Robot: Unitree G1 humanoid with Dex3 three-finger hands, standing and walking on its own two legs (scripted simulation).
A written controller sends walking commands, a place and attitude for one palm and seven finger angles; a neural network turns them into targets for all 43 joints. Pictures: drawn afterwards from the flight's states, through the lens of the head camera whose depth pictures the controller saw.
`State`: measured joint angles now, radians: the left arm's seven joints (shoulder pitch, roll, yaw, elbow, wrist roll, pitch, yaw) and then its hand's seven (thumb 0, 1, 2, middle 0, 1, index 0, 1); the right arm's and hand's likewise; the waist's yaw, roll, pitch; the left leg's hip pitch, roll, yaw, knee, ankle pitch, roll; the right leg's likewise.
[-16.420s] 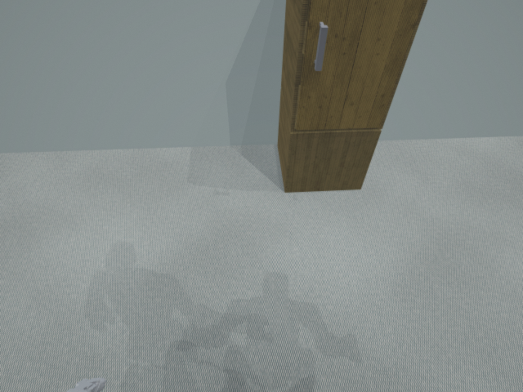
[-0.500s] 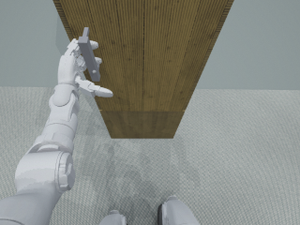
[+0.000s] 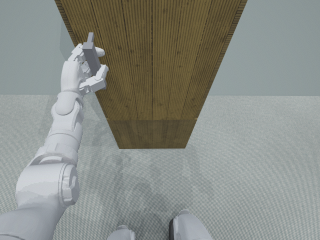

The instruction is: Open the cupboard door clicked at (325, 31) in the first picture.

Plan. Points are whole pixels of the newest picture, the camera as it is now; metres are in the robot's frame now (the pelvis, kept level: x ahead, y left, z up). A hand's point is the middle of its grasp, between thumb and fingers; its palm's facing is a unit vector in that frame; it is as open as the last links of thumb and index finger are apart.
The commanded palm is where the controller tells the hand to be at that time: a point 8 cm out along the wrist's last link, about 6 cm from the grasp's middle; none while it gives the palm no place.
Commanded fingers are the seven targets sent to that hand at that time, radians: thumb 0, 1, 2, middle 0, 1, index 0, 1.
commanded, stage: close the thumb around the handle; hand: left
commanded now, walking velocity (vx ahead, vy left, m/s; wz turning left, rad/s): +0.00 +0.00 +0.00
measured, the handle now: (97, 62) +0.55 +0.12 +0.07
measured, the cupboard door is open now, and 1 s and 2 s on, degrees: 1 33 40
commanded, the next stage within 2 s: pull the door open along its arc in 0.12 s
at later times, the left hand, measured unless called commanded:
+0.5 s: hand (103, 88) +0.46 +0.10 +0.08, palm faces -0.09 -1.00 -0.01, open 6.1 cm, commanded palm +0.41 +0.16 +0.08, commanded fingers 0.00 0.90 0.90 -0.40 -1.35 -0.40 -1.35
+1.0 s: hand (136, 137) +0.33 +0.03 +0.08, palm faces +0.26 -0.97 -0.02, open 6.3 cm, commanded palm +0.25 +0.05 +0.08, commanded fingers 0.00 0.90 0.90 -0.40 -1.35 -0.40 -1.35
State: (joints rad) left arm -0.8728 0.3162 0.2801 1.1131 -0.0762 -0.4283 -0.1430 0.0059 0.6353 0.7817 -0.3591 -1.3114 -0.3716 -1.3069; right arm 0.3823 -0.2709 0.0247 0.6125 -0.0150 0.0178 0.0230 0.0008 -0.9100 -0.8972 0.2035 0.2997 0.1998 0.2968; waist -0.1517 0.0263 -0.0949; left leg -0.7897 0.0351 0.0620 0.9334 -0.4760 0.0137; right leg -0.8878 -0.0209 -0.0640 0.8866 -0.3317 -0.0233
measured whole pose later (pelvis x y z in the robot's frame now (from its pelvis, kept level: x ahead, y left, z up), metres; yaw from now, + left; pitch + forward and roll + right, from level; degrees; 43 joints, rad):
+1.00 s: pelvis +0.02 -0.02 +0.02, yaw +2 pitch +11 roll +0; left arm -0.01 -0.09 -0.31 0.17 0.09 -0.20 0.56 0.03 0.68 0.79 -0.31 -1.32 -0.32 -1.30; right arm 0.14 -0.16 0.01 0.53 -0.05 0.01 0.07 0.01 -0.91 -0.90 0.20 0.30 0.20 0.30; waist 0.00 0.04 -0.11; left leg -0.54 0.03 0.03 0.83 -0.47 -0.01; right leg -0.65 -0.02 -0.10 0.83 -0.37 -0.04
